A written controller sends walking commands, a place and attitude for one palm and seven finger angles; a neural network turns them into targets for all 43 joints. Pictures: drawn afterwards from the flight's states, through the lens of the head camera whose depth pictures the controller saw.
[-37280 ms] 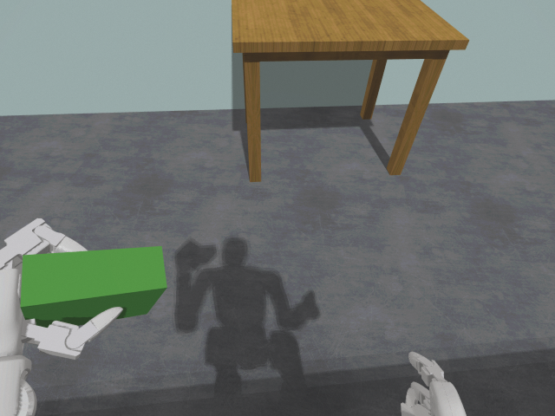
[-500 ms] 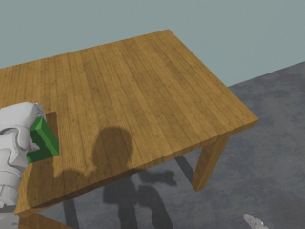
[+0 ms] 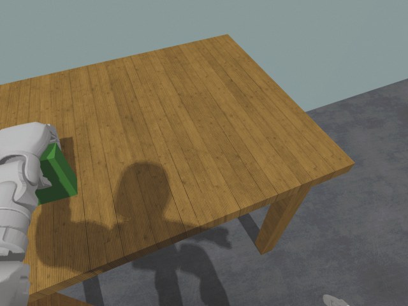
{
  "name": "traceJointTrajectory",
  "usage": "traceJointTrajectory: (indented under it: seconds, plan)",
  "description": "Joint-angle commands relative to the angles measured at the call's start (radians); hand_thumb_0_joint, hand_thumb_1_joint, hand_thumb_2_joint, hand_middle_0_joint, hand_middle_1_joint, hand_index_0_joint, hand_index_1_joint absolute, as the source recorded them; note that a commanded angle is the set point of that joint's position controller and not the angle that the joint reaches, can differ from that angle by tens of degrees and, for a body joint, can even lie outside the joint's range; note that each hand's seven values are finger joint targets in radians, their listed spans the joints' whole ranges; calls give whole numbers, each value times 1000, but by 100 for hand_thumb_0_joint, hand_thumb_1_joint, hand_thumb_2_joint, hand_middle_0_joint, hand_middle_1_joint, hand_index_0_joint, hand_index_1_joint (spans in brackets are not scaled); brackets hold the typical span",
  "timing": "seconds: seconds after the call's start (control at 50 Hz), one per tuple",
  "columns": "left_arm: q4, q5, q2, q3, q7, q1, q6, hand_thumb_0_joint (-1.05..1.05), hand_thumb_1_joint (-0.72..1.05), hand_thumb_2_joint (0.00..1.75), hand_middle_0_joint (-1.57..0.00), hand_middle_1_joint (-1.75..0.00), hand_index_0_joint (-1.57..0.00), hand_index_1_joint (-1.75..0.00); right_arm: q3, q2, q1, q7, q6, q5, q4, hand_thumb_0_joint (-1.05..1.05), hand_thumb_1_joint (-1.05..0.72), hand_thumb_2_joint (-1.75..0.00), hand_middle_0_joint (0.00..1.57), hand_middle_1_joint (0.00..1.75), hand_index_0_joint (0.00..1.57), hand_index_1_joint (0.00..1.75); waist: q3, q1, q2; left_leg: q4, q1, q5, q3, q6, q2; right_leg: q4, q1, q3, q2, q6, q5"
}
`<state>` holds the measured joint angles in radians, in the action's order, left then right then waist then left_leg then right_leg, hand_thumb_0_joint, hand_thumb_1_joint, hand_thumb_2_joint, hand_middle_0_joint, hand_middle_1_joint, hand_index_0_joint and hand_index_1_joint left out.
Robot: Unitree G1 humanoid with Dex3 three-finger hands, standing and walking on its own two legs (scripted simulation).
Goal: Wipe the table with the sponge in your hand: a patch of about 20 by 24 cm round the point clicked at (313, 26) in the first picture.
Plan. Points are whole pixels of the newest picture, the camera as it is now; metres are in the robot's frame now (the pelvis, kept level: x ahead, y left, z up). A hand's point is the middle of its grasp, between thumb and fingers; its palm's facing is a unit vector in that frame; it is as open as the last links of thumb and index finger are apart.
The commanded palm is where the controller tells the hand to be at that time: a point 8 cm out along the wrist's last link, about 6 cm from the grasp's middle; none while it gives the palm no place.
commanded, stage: wipe forward along the first lane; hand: left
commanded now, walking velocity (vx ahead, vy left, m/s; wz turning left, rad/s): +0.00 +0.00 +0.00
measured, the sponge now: (42, 182) +0.34 +0.39 +0.02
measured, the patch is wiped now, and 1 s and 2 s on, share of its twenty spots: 0.30 0.55 0.70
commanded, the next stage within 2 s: slide across to the middle lane in 0.02 s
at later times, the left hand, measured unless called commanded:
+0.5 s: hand (51, 148) +0.39 +0.36 +0.08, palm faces -0.10 +0.02 -1.00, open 9.3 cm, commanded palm +0.37 +0.33 +0.13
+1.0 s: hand (76, 144) +0.40 +0.31 +0.08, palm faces -0.09 +0.00 -1.00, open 9.3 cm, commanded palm +0.38 +0.29 +0.12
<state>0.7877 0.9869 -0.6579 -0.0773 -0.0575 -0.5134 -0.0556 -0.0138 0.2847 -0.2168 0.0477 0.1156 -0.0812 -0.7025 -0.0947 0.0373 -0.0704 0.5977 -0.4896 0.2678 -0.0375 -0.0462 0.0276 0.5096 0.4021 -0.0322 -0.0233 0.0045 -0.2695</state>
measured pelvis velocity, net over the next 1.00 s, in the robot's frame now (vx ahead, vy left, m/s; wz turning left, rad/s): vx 0.02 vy -0.01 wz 0.02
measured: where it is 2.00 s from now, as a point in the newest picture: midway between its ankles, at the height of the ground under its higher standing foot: outside the picture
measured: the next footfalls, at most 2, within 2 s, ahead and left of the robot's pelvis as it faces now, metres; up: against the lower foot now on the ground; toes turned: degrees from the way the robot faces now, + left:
none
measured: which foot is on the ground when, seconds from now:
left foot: down 0.00-1.00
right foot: down 0.00-1.00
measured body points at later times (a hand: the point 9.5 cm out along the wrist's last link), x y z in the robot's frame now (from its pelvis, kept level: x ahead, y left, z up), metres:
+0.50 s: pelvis +0.01 +0.00 +0.00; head +0.06 -0.01 +0.45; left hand +0.39 +0.36 +0.13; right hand +0.12 -0.26 -0.13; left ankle +0.01 +0.09 -0.73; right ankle -0.02 -0.12 -0.73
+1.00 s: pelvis +0.02 -0.01 +0.01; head +0.06 -0.02 +0.46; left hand +0.40 +0.31 +0.13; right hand +0.19 -0.25 -0.12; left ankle +0.01 +0.09 -0.73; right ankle -0.02 -0.12 -0.73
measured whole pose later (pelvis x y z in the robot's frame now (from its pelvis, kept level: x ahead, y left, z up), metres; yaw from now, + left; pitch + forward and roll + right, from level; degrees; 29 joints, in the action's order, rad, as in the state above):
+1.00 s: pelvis +0.02 -0.01 +0.01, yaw +1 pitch +8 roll -1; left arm 0.74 0.98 -0.51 0.10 -0.09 -0.58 -0.27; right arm 0.00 0.27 -0.14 0.03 0.14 -0.08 -0.70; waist -0.08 0.03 -0.07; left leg 0.52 -0.38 0.27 -0.06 -0.04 0.04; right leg 0.44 0.29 -0.05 -0.01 0.01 -0.28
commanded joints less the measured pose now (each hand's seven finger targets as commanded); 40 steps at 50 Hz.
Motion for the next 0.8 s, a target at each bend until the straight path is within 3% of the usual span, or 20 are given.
traceJointTrajectory:
  seconds: [0.0,0.08,0.1,0.14,0.16,0.2,0.22,0.24,0.3,0.32,0.42,0.5,0.58,0.62,0.68,0.7,0.78]
  plan:
    - [-35,39,-272,-53,-31,-289,-13,0,10,130,-120,-160,-120,-160,-46,165,19,16,-29,3,100,0,-90,-90,20,30,20,30,-182,-39,58,-72,163,-183,-31,-18,-13,-70,-5,5,-21,66,135]
    - [32,62,-281,-19,-24,-370,-8,0,10,130,-120,-160,-120,-160,-44,169,-11,17,-22,4,92,0,-90,-90,20,30,20,30,-177,-64,66,-63,140,-150,-28,-19,-8,-71,10,1,-19,60,109]
    - [23,62,-296,-47,-22,-358,4,0,10,130,-120,-160,-120,-160,-46,166,-11,18,-26,5,91,0,-90,-90,20,30,20,30,-207,-46,43,-64,155,-179,-31,-20,-11,-65,0,5,-21,68,125]
    - [-7,64,-226,24,-19,-380,11,0,10,130,-120,-160,-120,-160,-49,158,-20,14,-25,7,98,0,-90,-90,20,30,20,30,-230,-60,19,-55,193,-192,-32,-17,-13,-67,9,0,-22,66,127]
    - [-6,60,-219,25,-20,-373,11,0,10,130,-120,-160,-120,-160,-52,157,-19,13,-25,7,97,0,-90,-90,20,30,20,30,-227,-59,15,-54,198,-192,-30,-18,-15,-72,11,4,-21,66,127]
    - [-51,40,-256,-23,-23,-371,25,0,10,130,-120,-160,-120,-160,-52,157,-12,16,-26,7,99,0,-90,-90,20,30,20,30,-278,-46,4,-56,217,-234,-35,-17,-19,-69,-24,13,-22,71,166]
    - [-55,29,-246,-14,-26,-360,27,0,10,130,-120,-160,-120,-160,-55,158,-23,17,-23,8,100,0,-90,-90,20,30,20,30,-287,-49,26,-50,222,-249,-35,-20,-16,-69,-43,10,-23,68,185]
    - [-87,12,-205,16,-28,-381,32,0,10,130,-120,-160,-120,-160,-57,152,-15,17,-24,4,102,0,-90,-90,20,30,20,30,-288,-60,29,-50,233,-250,-31,-19,-17,-75,-41,10,-21,63,191]
    - [-82,-32,-220,-30,-42,-357,27,0,10,130,-120,-160,-120,-160,-54,154,6,22,-30,-2,94,0,-90,-90,20,30,20,30,-255,-51,59,-71,221,-236,-33,-21,-20,-90,-57,13,-19,61,193]
    - [-93,-32,-210,-5,-45,-388,24,0,10,130,-120,-160,-120,-160,-55,157,2,22,-29,-2,89,0,-90,-90,20,30,20,30,-251,-63,51,-71,227,-230,-29,-22,-19,-91,-59,11,-18,57,192]
    - [-151,-8,-147,60,-55,-401,-27,0,10,130,-120,-160,-120,-160,-53,148,25,10,-36,0,84,0,-90,-90,20,30,20,30,-240,-57,-28,-95,299,-281,-49,-9,-23,-95,-43,-3,-20,70,177]
    - [-207,-29,-91,69,-56,-351,-58,0,10,130,-120,-160,-120,-160,-53,141,58,3,-37,0,95,0,-90,-90,20,30,20,30,-279,-42,0,-96,338,-361,-57,1,-28,-96,-76,-1,-21,72,234]
    - [-196,-35,-60,95,-59,-326,-108,0,10,130,-120,-160,-120,-160,-49,140,74,-2,-25,-2,96,0,-90,-90,20,30,20,30,-244,-48,53,-105,310,-335,-46,-1,-21,-105,-104,-7,-16,62,252]
    - [-183,-19,-86,81,-63,-359,-127,0,10,130,-120,-160,-120,-160,-44,144,75,-1,-24,2,89,0,-90,-90,20,30,20,30,-231,-47,37,-111,310,-341,-48,2,-20,-99,-100,-12,-17,67,249]
    - [-192,0,-45,116,-66,-370,-160,0,10,130,-120,-160,-120,-160,-40,135,91,-7,-18,2,97,0,-90,-90,20,30,20,30,-239,-48,33,-108,321,-355,-45,6,-19,-99,-101,-13,-15,67,260]
    - [-193,-6,-62,86,-65,-360,-162,0,10,130,-120,-160,-120,-160,-39,136,96,-6,-20,2,97,0,-90,-90,20,30,20,30,-250,-37,34,-109,322,-373,-49,8,-18,-97,-113,-8,-17,72,274]
    - [-214,-14,9,151,-53,-373,-182,0,10,130,-120,-160,-120,-160,-38,128,103,-7,-12,3,108,0,-90,-90,20,30,20,30,-266,-53,53,-94,336,-387,-40,4,-15,-97,-127,-9,-13,64,320]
